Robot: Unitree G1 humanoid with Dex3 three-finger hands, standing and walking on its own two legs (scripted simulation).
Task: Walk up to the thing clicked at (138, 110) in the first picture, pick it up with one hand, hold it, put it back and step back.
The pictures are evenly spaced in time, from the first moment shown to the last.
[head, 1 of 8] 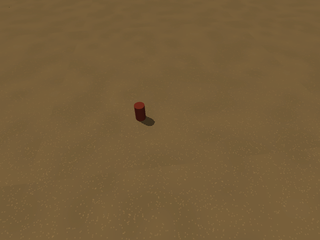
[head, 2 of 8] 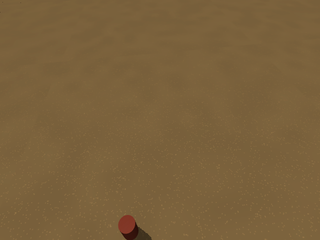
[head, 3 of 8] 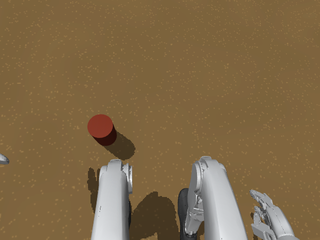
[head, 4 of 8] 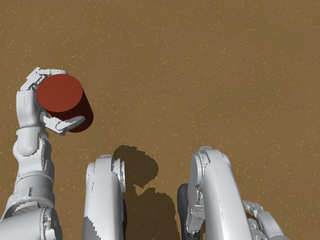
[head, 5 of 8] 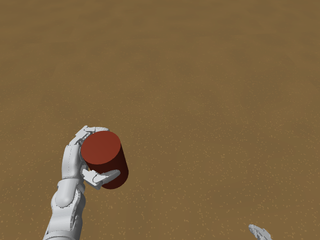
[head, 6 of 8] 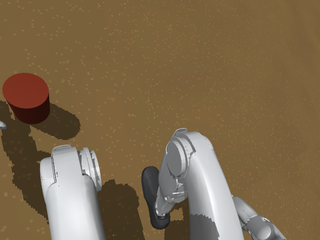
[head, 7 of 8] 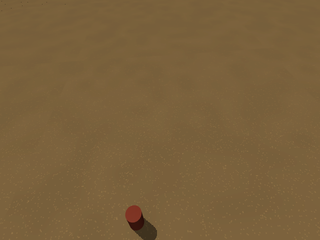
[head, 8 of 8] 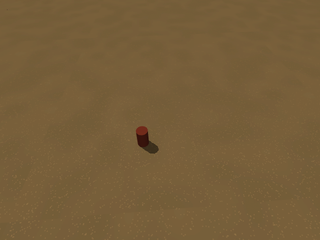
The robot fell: no
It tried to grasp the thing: yes
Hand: left
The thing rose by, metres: 0.68
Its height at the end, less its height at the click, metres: +0.00
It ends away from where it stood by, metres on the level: 0.01
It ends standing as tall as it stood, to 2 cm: yes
